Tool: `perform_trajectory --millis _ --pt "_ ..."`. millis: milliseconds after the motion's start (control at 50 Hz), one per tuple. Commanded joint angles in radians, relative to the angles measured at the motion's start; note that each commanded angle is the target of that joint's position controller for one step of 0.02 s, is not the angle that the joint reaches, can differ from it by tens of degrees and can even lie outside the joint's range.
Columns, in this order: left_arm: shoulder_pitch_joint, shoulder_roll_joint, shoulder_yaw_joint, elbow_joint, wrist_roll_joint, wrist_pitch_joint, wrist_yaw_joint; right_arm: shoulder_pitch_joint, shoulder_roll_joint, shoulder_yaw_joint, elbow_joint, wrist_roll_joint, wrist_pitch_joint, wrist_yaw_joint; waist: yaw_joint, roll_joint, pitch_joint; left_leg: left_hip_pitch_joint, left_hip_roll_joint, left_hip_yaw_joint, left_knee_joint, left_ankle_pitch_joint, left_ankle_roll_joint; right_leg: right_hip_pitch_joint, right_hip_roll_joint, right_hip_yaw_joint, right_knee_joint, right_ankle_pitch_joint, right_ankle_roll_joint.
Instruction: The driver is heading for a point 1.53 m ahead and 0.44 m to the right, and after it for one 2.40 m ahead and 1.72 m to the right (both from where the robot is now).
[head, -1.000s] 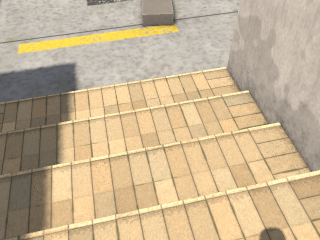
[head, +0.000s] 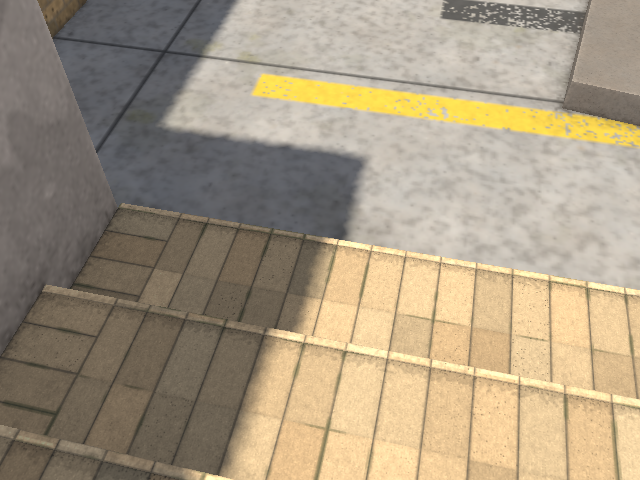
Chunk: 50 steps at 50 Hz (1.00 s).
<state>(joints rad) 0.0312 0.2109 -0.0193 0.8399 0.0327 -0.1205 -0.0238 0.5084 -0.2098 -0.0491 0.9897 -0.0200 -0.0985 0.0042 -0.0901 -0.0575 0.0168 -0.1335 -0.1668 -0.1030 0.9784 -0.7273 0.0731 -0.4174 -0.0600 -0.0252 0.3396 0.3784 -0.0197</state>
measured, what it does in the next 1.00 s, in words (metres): goes down: left foot 0.06 m higher, then left foot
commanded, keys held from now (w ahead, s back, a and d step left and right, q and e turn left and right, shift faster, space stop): no key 1.00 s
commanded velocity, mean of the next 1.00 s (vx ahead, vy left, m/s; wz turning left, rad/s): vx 0.05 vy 0.00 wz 0.06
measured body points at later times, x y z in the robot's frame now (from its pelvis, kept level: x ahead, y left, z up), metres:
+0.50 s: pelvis +0.11 -0.02 -0.01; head +0.11 -0.01 +0.44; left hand +0.17 +0.23 -0.15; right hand +0.16 -0.27 -0.15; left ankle +0.11 +0.14 -0.68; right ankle +0.12 -0.10 -0.76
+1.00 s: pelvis +0.12 +0.00 -0.03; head +0.12 +0.01 +0.42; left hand +0.13 +0.22 -0.19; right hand +0.14 -0.22 -0.18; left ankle +0.16 +0.11 -0.77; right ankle +0.12 -0.10 -0.77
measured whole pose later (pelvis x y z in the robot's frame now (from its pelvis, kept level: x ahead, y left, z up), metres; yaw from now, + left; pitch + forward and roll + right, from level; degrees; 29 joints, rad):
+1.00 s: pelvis +0.12 +0.00 -0.03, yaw -2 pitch -2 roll -1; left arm 0.29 0.14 0.02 1.07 0.02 -0.01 0.01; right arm 0.24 -0.12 -0.04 1.10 0.00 -0.02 -0.03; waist 0.02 0.00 0.03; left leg -0.23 0.03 0.06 0.47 -0.21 0.01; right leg -0.18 0.02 -0.06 0.44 -0.23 -0.03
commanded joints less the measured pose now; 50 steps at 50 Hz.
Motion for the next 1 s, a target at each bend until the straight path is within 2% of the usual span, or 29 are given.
perform_trajectory --millis 20,40,80,100,120,140,160,180,200,240,280,320,340,360,400,440,520,600,620,640,680,700,740,780,820,840,880,940,1000 --pt "0.505 0.211 0.077 0.152 -0.025 -0.024 -0.004 0.287 -0.046 -0.038 -0.003 0.118 0.058 -0.067 0.065 -0.245 -0.383 -0.515 -0.048 0.056 0.879 -0.256 -0.052 0.987 -0.372 0.25 0.354 1.196 -0.155" --pt "0.506 0.164 0.076 0.123 -0.047 -0.012 -0.025 0.24 -0.074 -0.019 -0.01 0.093 0.064 -0.083 0.122 -0.106 -0.502 -0.7 0.033 -0.005 0.983 -0.207 -0.035 1.056 -0.421 0.359 0.388 1.027 -0.207" --pt "0.427 0.073 0.05 0.101 -0.03 0.007 0.001 -0.021 -0.053 -0.012 -0.063 0.028 0.068 -0.067 0.14 0.039 -0.323 -0.792 0.09 0.027 0.906 -0.012 -0.048 0.751 -0.338 0.326 0.207 0.478 -0.233" --pt "0.357 0.096 0.055 0.106 -0.032 0.025 0.041 -0.075 -0.028 0.003 -0.09 0.013 0.093 -0.048 0.095 -0.023 -0.268 -0.785 0.135 0.021 0.823 0.078 -0.062 0.576 -0.383 0.382 0.113 0.134 -0.297" --pt "0.354 0.065 0.045 0.106 -0.031 0.042 0.053 -0.128 -0.048 0.001 -0.092 -0.021 0.12 -0.043 0.096 0.021 -0.172 -0.69 0.159 0.053 0.779 0.105 -0.066 0.344 -0.335 0.364 0.045 0.05 -0.29" --pt "0.372 0.074 0.04 0.121 -0.012 0.045 0.048 -0.156 -0.032 0.005 -0.102 -0.025 0.143 -0.042 0.088 -0.012 -0.113 -0.638 0.152 0.054 0.781 0.135 -0.048 0.204 -0.315 0.343 0.035 0.109 -0.292" --pt "0.271 0.156 0.059 0.071 0.048 0.029 -0.025 0.097 -0.004 0.031 -0.075 -0.044 0.102 0.016 -0.055 -0.124 -0.047 -0.502 0.215 0.003 0.693 0.186 -0.123 -0.058 -0.258 0.258 -0.042 0.019 -0.351" --pt "0.238 0.11 0.058 0.068 0.033 0.019 -0.051 0.119 0.006 0.032 -0.035 -0.045 0.09 0.043 -0.05 -0.066 -0.023 -0.435 0.209 0.058 0.707 0.147 -0.163 -0.161 -0.208 0.218 -0.038 0.004 -0.339" --pt "0.22 0.06 0.052 0.03 0.029 0.007 -0.038 0.059 -0.008 0.04 -0.059 -0.07 0.073 0.049 0.008 0.003 -0.079 -0.475 0.231 0.042 0.618 0.359 -0.192 -0.098 -0.166 0.179 -0.025 -0.037 -0.303" --pt "0.164 0.038 0.032 0.016 0.008 -0.001 -0.034 0.031 -0.027 0.036 -0.067 -0.054 0.053 0.062 -0.013 0.013 -0.125 -0.414 0.277 0.028 0.503 0.471 -0.238 -0.108 -0.13 0.135 0.034 -0.013 -0.256" --pt "0.122 0.091 0.036 0.0 -0.024 -0.002 -0.039 -0.009 -0.032 0.03 -0.061 -0.037 0.038 0.084 -0.023 0.019 -0.111 -0.279 0.328 0.053 0.124 0.585 -0.261 -0.13 -0.074 0.059 0.06 -0.131 -0.183" --pt "0.215 0.132 0.049 0.043 -0.054 0.0 -0.056 -0.066 -0.046 0.012 -0.05 -0.007 0.041 0.089 0.03 0.016 -0.069 -0.207 0.294 0.137 -0.167 0.529 -0.267 -0.078 -0.08 0.081 0.071 -0.312 -0.16" --pt "0.333 0.111 0.048 0.067 -0.035 -0.011 -0.057 -0.1 -0.083 -0.012 -0.039 0.023 0.017 0.081 0.083 0.105 -0.002 -0.269 0.268 0.135 -0.246 0.694 -0.233 -0.042 -0.043 0.037 0.018 -0.38 -0.113" --pt "0.36 0.123 0.051 0.09 -0.025 -0.022 -0.053 -0.17 -0.069 -0.017 -0.048 0.036 0.004 0.072 0.101 0.079 0.025 -0.341 0.246 0.132 -0.331 0.763 -0.212 0.097 -0.022 0.01 0.019 -0.333 -0.076" --pt "0.474 0.139 0.067 0.153 -0.021 -0.038 -0.042 -0.314 -0.093 -0.036 -0.087 0.02 -0.015 0.055 0.142 0.013 0.011 -0.52 0.238 0.117 -0.305 0.706 -0.191 0.423 -0.067 0.042 0.076 0.041 -0.046" --pt "0.531 0.117 0.083 0.172 -0.006 -0.039 -0.03 -0.353 -0.055 -0.036 -0.089 0.0 -0.015 0.044 0.177 0.003 -0.011 -0.656 0.255 0.119 -0.246 0.578 -0.196 0.634 -0.123 0.082 0.117 0.267 -0.091" --pt "0.39 0.093 0.084 0.141 -0.028 -0.031 -0.046 -0.299 0.001 -0.043 -0.044 -0.01 0.007 0.044 0.101 0.003 0.022 -0.436 0.247 0.153 -0.279 0.534 -0.194 0.416 -0.107 0.05 0.006 0.093 -0.127" --pt "0.363 0.13 0.092 0.143 -0.027 -0.025 -0.052 -0.3 -0.031 -0.062 -0.018 -0.005 0.008 0.049 0.077 -0.002 0.022 -0.344 0.225 0.158 -0.296 0.554 -0.188 0.376 -0.092 0.046 -0.011 0.101 -0.066" --pt "0.461 0.057 0.063 0.176 -0.018 0.011 -0.004 -0.351 -0.008 -0.048 -0.002 0.017 0.049 -0.005 0.125 0.17 0.016 -0.354 0.113 0.216 -0.269 0.442 -0.129 0.381 -0.127 0.046 -0.007 0.143 -0.054" --pt "0.47 0.071 0.057 0.189 -0.018 0.024 0.019 -0.324 0.047 -0.035 0.008 0.024 0.071 -0.028 0.104 0.065 0.034 -0.348 0.124 0.173 -0.273 0.436 -0.102 0.367 -0.121 0.042 0.006 0.168 -0.061" --pt "0.431 0.08 0.049 0.193 -0.006 0.034 0.038 -0.323 0.053 -0.024 0.025 0.025 0.093 -0.044 0.101 -0.054 0.017 -0.277 0.121 0.142 -0.338 0.439 -0.068 0.329 -0.119 0.05 0.014 0.106 -0.086" --pt "0.365 0.185 0.091 0.167 -0.041 0.024 -0.028 -0.257 -0.04 -0.048 0.01 -0.038 0.06 0.017 0.065 -0.223 0.012 -0.258 0.278 0.084 -0.359 0.48 -0.127 0.304 -0.176 0.152 -0.066 -0.325 -0.161" --pt "0.315 0.127 0.089 0.157 -0.042 0.038 -0.061 -0.278 -0.015 -0.044 0.022 -0.043 0.052 0.032 0.084 -0.011 0.065 -0.13 0.249 0.138 -0.396 0.493 -0.147 0.096 -0.184 0.231 -0.092 -0.83 -0.179" --pt "0.286 0.094 0.081 0.162 -0.05 0.047 -0.064 -0.252 -0.029 -0.052 0.018 -0.029 0.042 0.023 0.059 0.024 0.044 -0.047 0.232 0.157 -0.425 0.502 -0.125 0.015 -0.154 0.253 -0.088 -0.937 -0.164" --pt "0.279 0.031 0.056 0.19 -0.061 0.048 -0.076 -0.237 0.016 -0.023 0.008 0.015 0.016 0.036 0.047 0.059 0.006 0.053 0.292 0.101 -0.565 0.611 -0.084 -0.009 -0.091 0.229 -0.047 -0.899 -0.099" --pt "0.371 -0.008 0.054 0.166 0.011 0.064 -0.001 -0.246 -0.073 -0.029 0.022 -0.001 0.05 -0.013 0.146 0.004 -0.006 0.075 0.382 -0.031 -0.543 0.764 -0.033 0.003 -0.006 0.091 0.017 -0.669 -0.025" --pt "0.362 0.005 0.056 0.209 0.0 0.092 0.042 -0.289 -0.033 -0.017 0.036 0.021 0.069 -0.032 0.125 0.059 0.013 -0.117 0.34 0.006 -0.581 0.701 -0.017 0.217 -0.001 0.072 0.027 -0.54 -0.002" --pt "0.363 0.01 0.061 0.22 -0.02 0.108 0.044 -0.25 0.007 0.002 0.074 0.021 0.073 -0.044 0.123 0.115 0.001 -0.099 0.305 0.037 -0.605 0.636 -0.041 0.253 -0.023 0.078 0.033 -0.526 -0.012" --pt "0.37 -0.014 0.053 0.244 -0.015 0.113 0.046 -0.227 0.017 0.01 0.1 0.016 0.085 -0.044 0.115 0.093 0.06 -0.104 0.294 0.036 -0.625 0.543 -0.047 0.214 -0.028 0.08 0.013 -0.566 -0.004"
